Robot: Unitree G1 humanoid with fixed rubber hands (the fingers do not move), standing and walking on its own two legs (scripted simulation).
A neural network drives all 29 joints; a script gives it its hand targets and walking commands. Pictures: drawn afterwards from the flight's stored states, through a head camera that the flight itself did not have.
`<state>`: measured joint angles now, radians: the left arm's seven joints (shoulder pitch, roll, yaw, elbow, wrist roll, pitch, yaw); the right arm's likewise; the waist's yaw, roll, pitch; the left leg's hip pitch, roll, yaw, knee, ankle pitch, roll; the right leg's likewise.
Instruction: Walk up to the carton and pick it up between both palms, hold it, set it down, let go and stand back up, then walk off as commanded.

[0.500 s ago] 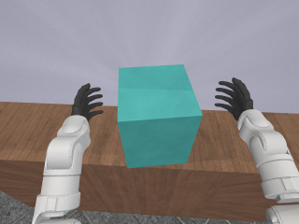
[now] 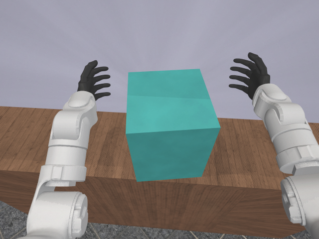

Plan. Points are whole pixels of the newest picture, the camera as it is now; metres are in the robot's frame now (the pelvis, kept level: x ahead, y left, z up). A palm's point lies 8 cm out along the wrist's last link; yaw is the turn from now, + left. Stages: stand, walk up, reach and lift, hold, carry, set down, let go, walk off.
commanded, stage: reach and lift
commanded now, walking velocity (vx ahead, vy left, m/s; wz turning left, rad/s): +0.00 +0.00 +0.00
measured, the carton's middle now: (166, 127) +0.43 +0.02 +0.02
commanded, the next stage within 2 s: none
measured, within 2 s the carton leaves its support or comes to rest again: neither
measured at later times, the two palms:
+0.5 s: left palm (101, 125) +0.40 +0.20 +0.07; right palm (237, 120) +0.43 -0.16 +0.07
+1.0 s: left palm (111, 127) +0.40 +0.17 +0.06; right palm (232, 122) +0.43 -0.15 +0.06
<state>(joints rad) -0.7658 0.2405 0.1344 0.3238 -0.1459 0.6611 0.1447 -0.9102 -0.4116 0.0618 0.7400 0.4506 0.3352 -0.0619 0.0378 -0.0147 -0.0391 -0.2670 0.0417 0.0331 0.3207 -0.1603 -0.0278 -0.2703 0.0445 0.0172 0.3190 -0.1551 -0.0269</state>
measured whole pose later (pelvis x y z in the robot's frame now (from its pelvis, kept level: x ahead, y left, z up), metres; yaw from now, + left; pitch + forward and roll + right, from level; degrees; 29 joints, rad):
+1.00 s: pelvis -0.01 +0.01 -0.01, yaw +0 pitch +15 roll -1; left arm -0.83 0.07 0.14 1.12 -0.04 -0.15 0.18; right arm -0.91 -0.22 -0.01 1.26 0.25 -0.13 -0.06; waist 0.05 0.00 -0.17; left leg -0.53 0.05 0.01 0.46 -0.19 -0.03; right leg -0.50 0.05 0.00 0.40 -0.16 -0.03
